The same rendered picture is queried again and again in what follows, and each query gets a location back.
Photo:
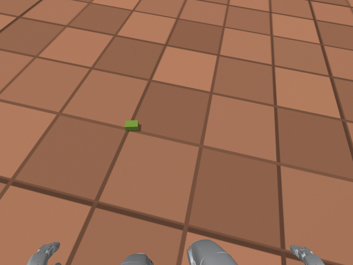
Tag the right robot hand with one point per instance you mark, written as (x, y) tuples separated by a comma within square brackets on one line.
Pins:
[(306, 255)]

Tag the small box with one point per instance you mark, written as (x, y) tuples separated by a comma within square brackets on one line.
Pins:
[(131, 125)]

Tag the left robot hand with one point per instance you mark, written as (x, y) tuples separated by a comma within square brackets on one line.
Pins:
[(43, 254)]

